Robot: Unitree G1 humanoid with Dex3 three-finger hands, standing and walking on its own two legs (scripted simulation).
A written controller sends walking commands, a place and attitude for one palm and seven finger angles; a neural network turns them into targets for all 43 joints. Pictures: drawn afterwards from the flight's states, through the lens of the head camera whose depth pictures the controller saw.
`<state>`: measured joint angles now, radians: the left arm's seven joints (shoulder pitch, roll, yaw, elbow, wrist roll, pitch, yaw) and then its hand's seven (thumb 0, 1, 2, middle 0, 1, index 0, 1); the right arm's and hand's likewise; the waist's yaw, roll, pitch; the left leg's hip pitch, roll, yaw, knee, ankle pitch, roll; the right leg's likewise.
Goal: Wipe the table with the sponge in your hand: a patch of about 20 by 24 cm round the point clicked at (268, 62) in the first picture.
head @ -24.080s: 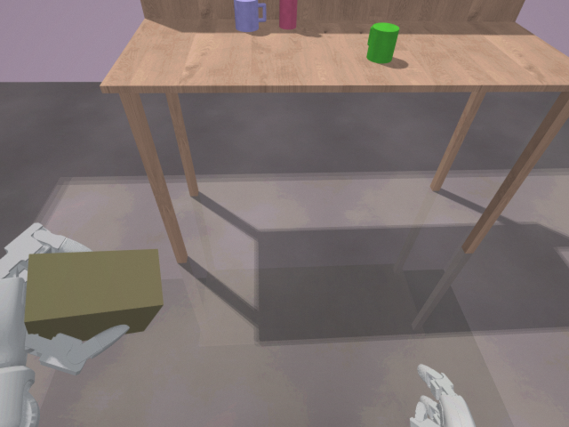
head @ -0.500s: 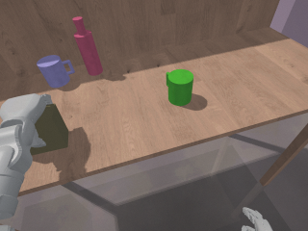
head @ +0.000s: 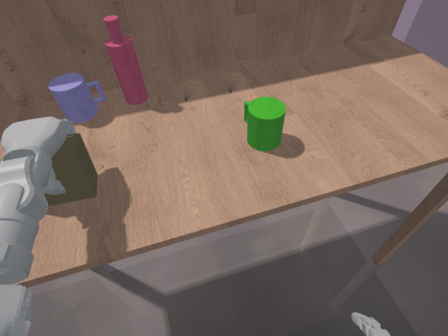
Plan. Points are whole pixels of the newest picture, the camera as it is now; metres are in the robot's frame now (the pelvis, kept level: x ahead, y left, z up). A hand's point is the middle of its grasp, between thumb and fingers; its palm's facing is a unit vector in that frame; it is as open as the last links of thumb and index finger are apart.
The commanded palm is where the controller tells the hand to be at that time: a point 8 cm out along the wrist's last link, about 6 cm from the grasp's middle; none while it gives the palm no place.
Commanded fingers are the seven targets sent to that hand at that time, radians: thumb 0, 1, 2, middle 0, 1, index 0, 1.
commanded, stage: wipe forward along the first lane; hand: left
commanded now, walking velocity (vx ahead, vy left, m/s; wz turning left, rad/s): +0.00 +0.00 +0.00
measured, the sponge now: (59, 178) +0.35 +0.35 +0.09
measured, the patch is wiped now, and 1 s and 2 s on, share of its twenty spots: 0.45 0.55 0.75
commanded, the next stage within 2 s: slide across to the middle lane in 0.34 s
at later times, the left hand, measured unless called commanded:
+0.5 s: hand (56, 146) +0.40 +0.36 +0.13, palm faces -0.12 +0.02 -0.99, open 10.3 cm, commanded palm +0.39 +0.34 +0.17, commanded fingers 0.00 0.10 1.30 -1.20 -1.60 -1.20 -1.60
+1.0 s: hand (93, 133) +0.43 +0.30 +0.13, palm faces -0.04 +0.00 -1.00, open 10.3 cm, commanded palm +0.41 +0.29 +0.20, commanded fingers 0.00 0.10 1.30 -1.20 -1.60 -1.20 -1.60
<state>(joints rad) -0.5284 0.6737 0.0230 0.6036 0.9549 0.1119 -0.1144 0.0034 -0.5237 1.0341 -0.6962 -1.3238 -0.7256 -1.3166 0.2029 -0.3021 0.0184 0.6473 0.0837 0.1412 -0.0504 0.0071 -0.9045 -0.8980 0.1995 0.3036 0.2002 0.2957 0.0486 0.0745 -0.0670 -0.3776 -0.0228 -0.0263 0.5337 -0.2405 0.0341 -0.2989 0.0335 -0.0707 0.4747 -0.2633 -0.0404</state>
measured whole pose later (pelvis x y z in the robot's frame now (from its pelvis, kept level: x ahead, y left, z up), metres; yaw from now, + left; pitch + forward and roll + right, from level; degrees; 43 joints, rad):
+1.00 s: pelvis +0.03 +0.01 +0.00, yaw +0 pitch +6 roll -1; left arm -0.66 0.56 -0.10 0.63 0.97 0.22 -0.06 0.00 -0.52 1.04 -0.70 -1.32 -0.73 -1.32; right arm 0.16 -0.28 0.02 0.66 0.08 0.11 -0.02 0.01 -0.91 -0.90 0.20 0.30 0.20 0.30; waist 0.04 0.07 -0.07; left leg -0.33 -0.04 -0.02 0.47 -0.24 0.05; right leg -0.25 0.02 -0.06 0.41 -0.26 -0.02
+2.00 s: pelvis +0.03 +0.00 +0.00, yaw -1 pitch +4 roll +0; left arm -0.35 0.48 -0.15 0.20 0.95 0.45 -0.04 0.00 -0.51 1.04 -0.68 -1.33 -0.71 -1.33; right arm 0.10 -0.29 0.04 0.61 0.09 0.16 0.00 0.01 -0.91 -0.90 0.20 0.30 0.20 0.30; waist 0.07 0.10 -0.09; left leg -0.28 -0.03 0.00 0.49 -0.27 0.04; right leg -0.21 0.03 -0.04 0.45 -0.30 -0.03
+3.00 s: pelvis +0.02 -0.01 +0.00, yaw -2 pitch +0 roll +0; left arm 0.02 0.45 -0.17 -0.29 0.93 0.58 -0.01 0.00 -0.50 1.03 -0.66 -1.34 -0.69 -1.33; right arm 0.04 -0.29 0.06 0.58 0.08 0.15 0.02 0.01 -0.91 -0.90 0.20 0.30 0.20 0.30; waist 0.11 0.10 -0.07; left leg -0.24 -0.02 0.02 0.51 -0.28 0.02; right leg -0.20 0.03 -0.02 0.51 -0.32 -0.05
